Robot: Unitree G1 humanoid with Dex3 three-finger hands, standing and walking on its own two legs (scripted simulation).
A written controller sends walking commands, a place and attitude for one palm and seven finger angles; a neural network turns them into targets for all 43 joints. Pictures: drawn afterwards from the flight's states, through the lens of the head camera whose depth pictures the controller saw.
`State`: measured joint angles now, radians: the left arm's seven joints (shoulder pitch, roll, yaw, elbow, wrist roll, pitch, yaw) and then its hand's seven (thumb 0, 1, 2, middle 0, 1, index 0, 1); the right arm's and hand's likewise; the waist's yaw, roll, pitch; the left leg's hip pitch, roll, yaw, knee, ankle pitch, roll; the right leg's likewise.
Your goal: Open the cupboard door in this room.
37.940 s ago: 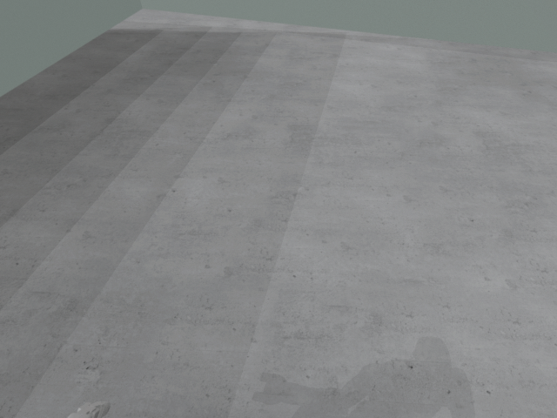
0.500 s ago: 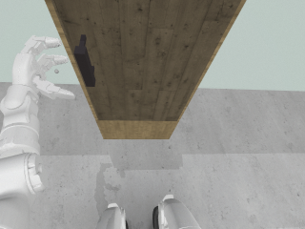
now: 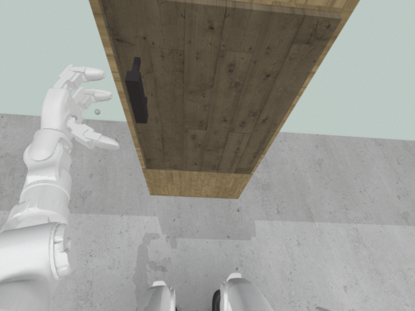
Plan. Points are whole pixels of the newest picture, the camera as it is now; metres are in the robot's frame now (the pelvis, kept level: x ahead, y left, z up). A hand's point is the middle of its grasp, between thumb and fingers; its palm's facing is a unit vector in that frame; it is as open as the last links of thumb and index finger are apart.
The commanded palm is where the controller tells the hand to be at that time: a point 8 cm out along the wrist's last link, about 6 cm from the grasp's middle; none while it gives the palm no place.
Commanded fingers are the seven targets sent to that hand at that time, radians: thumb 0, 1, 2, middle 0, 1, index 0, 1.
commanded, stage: move the hooked fingers beside the handle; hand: left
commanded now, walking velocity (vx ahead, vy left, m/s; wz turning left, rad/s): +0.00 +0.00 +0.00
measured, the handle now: (139, 91) +0.53 +0.12 +0.06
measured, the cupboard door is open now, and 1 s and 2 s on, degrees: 0 0 0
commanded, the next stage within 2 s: slide the fingers in behind the handle in 0.20 s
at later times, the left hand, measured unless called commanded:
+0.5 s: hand (107, 110) +0.48 +0.18 +0.06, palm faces -0.07 -1.00 +0.00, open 14.0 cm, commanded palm +0.46 +0.22 +0.06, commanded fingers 0.00 -0.50 0.30 -0.30 -1.20 -0.30 -1.20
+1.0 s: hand (128, 111) +0.48 +0.14 +0.06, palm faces -0.07 -1.00 +0.00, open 14.0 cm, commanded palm +0.45 +0.19 +0.06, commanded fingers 0.00 -0.50 0.30 -0.30 -1.20 -0.30 -1.20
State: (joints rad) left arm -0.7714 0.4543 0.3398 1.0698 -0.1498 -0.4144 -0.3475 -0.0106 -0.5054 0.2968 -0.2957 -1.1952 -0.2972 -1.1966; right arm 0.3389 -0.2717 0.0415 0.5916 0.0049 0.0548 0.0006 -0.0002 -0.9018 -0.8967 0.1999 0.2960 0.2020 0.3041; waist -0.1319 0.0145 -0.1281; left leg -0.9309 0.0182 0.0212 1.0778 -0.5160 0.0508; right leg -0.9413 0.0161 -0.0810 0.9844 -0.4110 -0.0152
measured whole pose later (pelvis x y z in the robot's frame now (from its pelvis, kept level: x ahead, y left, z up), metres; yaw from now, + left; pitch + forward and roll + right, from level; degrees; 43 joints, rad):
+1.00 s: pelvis +0.00 -0.01 +0.00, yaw +0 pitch +21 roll -2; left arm -0.79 0.36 0.29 1.07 -0.12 -0.43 -0.23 -0.01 -0.50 0.30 -0.30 -1.20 -0.30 -1.20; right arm 0.35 -0.26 0.04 0.60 0.00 0.05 0.02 0.00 -0.90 -0.90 0.20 0.30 0.20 0.30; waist -0.14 0.02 -0.13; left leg -0.94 0.02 0.03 1.08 -0.51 0.04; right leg -0.96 0.02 -0.07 1.01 -0.42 -0.03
